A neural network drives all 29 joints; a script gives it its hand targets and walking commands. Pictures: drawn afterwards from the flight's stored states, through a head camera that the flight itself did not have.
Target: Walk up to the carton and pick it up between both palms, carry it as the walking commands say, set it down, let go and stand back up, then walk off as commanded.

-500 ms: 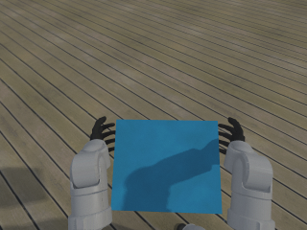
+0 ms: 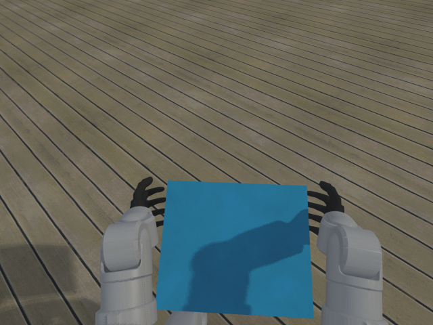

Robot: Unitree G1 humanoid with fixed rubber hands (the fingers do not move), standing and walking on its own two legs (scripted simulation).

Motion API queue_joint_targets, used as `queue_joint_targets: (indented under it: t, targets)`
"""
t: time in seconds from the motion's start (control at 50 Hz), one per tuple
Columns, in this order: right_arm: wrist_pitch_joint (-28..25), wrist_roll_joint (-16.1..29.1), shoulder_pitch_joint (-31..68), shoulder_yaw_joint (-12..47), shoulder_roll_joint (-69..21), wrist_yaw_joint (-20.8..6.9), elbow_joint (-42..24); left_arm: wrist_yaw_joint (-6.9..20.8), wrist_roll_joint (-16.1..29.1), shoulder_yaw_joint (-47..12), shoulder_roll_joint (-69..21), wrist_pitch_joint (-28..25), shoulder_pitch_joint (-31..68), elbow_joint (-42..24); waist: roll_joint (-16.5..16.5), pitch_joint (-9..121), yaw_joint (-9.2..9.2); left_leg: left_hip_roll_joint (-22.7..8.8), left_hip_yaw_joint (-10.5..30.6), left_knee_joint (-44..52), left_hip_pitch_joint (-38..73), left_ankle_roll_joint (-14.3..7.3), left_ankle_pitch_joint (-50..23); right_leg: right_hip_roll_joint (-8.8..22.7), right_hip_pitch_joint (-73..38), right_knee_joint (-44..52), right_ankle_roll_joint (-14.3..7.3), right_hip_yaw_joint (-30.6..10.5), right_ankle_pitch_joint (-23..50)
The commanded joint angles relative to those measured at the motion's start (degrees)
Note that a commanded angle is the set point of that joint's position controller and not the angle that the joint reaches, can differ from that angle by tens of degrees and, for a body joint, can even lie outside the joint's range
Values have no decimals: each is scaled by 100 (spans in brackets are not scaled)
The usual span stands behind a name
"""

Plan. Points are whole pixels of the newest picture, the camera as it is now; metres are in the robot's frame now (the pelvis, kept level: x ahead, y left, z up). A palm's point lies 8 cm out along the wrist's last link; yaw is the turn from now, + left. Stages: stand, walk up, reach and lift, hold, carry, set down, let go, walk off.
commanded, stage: carry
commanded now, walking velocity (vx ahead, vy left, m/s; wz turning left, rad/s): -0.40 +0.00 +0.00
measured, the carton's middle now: (233, 243) +0.28 +0.00 -0.04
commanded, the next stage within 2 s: none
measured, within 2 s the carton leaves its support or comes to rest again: neither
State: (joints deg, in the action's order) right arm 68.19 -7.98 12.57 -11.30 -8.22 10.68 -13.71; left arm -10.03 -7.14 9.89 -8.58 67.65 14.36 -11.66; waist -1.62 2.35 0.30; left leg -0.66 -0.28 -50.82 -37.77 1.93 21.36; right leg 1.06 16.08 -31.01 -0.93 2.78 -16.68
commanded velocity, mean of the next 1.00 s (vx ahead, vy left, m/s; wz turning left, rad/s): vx -0.08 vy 0.00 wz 0.00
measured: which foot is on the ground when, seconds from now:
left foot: up 0.00-0.26, down 0.28-1.00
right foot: down 0.00-0.28, up 0.30-0.58, down 0.60-1.00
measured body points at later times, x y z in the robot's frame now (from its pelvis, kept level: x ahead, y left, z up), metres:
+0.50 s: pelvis -0.23 +0.03 +0.00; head -0.23 +0.05 +0.45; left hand +0.04 +0.23 +0.06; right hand +0.07 -0.11 +0.07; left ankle -0.17 +0.14 -0.73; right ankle -0.25 -0.11 -0.68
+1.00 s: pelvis -0.34 +0.03 -0.01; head -0.36 +0.03 +0.44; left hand -0.05 +0.19 +0.07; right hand -0.05 -0.15 +0.07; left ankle -0.22 +0.14 -0.73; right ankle -0.31 -0.10 -0.73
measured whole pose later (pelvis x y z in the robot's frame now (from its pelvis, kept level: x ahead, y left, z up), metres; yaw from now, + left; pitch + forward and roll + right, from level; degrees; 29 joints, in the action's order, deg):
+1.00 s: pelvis -0.34 +0.03 -0.01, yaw -1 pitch +2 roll +0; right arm 68.7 -5.3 16.8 -11.9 -8.5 15.0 -7.3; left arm -10.1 -8.1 11.6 -7.7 68.0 15.7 -7.7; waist 0.6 5.4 -0.7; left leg -3.0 -6.1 -27.9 -25.5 0.1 5.2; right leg 1.9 20.7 -34.4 0.0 2.5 -15.5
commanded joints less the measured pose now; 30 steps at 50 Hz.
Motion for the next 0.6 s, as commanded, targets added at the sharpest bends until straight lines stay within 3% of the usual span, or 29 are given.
queue_joint_targets:
  t: [0.0, 0.04, 0.1, 0.2, 0.22, 0.24, 0.26, 0.28, 0.3, 0.32, 0.34, 0.38, 0.4, 0.42, 0.46, 0.5, 0.52, 0.54, 0.56, 0.58]
  targets:
    - [-38, 2969, 3888, 4624, -5886, -2356, -483, 2272, 2568, -4155, -5658, 30, 3164, -412, 971, 1160, -71, 163, 353, -2680, 136, 8, 207, 1543, 246, 913, -644, -540, 2355]
    - [-26, 3118, 4104, 4639, -5743, -2312, -492, 2185, 2524, -4084, -5503, -23, 3239, -538, 1030, 1433, -38, 151, 60, -2584, 64, 123, -41, 1318, -228, 532, -585, -400, 3026]
    - [73, 3106, 3769, 4663, -5597, -2244, -318, 2108, 2344, -3866, -5281, -10, 3002, -484, 1211, 1797, -17, 124, -153, -1121, 339, 141, 337, 1450, -782, 601, -623, -926, 3072]
    - [184, 2955, 3189, 4540, -5518, -2263, -132, 2063, 2197, -3868, -5260, 40, 2581, -317, 1601, 2331, 55, 232, -382, 1406, 1393, -167, 619, 1663, -1160, 761, -702, -1323, 3419]
    - [175, 2943, 3131, 4528, -5541, -2279, -117, 2055, 2182, -3906, -5283, 37, 2525, -305, 1442, 2535, 18, 199, -490, 2260, 1902, -184, 146, 1562, -1071, 665, -538, -1184, 3072]
    - [160, 2942, 3129, 4537, -5567, -2304, -113, 2051, 2183, -3948, -5316, 30, 2508, -300, 1049, 2614, -9, -40, -279, 3135, 2627, -177, -474, 1318, -599, 439, -232, -969, 2300]
    - [157, 2966, 3146, 4537, -5638, -2336, -92, 2047, 2174, -4003, -5351, 9, 2550, -309, 420, 2549, 9, -685, 500, 3355, 3335, -235, -646, 995, 323, -5, 95, -775, 988]
    - [25, 2849, 2947, 4341, -5675, -2396, 2, 2101, 2353, -4174, -5400, -4, 2885, -595, -1486, 2353, -129, -2184, 2050, 3153, 3490, -859, -2356, 230, 1946, -867, 448, -14, -836]
    - [-20, 2844, 3140, 4384, -5847, -2403, -101, 2102, 2464, -4315, -5525, -67, 3244, -702, -1254, 2109, -131, -2481, 1896, 2970, 2948, -1137, -3682, 127, 1911, -2458, 361, -342, -1567]
    - [-33, 2824, 3131, 4308, -5768, -2393, -99, 2119, 2565, -4441, -5599, -83, 3355, -696, -765, 2076, -139, -2239, 1557, 2979, 2576, -1208, -3377, -28, 1701, -3429, 273, -592, -1472]
    - [-60, 2799, 3243, 4223, -5670, -2370, -149, 2148, 2662, -4507, -5617, -96, 3491, -711, -487, 1914, -101, -1920, 1172, 3048, 2274, -1083, -2398, 50, 1629, -3902, 239, -629, -1090]
    - [-112, 2775, 3317, 4101, -5559, -2329, -225, 2168, 2813, -4610, -5603, -79, 3670, -758, -716, 1695, -23, -1439, 553, 3211, 2157, -758, -1010, 29, 1665, -3886, 324, -452, -464]
    - [-137, 2764, 3346, 4079, -5547, -2297, -300, 2180, 2899, -4645, -5577, -68, 3741, -826, -753, 1722, 9, -1279, 448, 3216, 2235, -634, -748, 14, 1510, -3393, 390, -315, -469]
    - [-139, 2731, 3351, 4048, -5520, -2264, -351, 2186, 2969, -4672, -5556, -43, 3770, -826, -817, 1765, 10, -1222, 489, 3245, 2348, -580, -597, -40, 1357, -2856, 434, -132, -617]
    - [-90, 2561, 3164, 3931, -5386, -2214, -282, 2189, 2963, -4647, -5520, 44, 3584, -626, -1076, 1865, -46, -1397, 865, 3341, 2617, -706, -577, -137, 1103, -1950, 433, 89, -1066]
    - [-24, 2375, 2952, 3875, -5257, -2193, -153, 2211, 2887, -4528, -5499, 132, 3310, -343, -1189, 2003, -107, -1549, 1181, 3301, 2954, -867, -877, -200, 828, -854, 330, 166, -1457]
    - [7, 2300, 2860, 3869, -5217, -2193, -68, 2226, 2840, -4449, -5507, 166, 3165, -186, -1149, 2082, -102, -1527, 1183, 3204, 3071, -862, -1120, -256, 566, -200, 304, 247, -1275]
    - [31, 2246, 2816, 3880, -5189, -2196, 19, 2244, 2795, -4371, -5514, 187, 3020, -43, -1017, 2179, -57, -1403, 1017, 3019, 3095, -723, -1282, -294, 106, 751, 305, 425, -752]
    - [45, 2227, 2790, 3908, -5169, -2210, 117, 2262, 2753, -4320, -5505, 202, 2947, 85, -815, 2162, -66, -1241, 913, 2895, 2920, -478, -1307, -141, -324, 1419, 291, 303, -381]
    - [46, 2248, 2788, 3942, -5227, -2229, 204, 2283, 2737, -4298, -5551, 213, 2957, 140, -437, 2175, -101, -1132, 884, 2734, 2527, -305, -1240, 282, -781, 1527, 240, -268, -344]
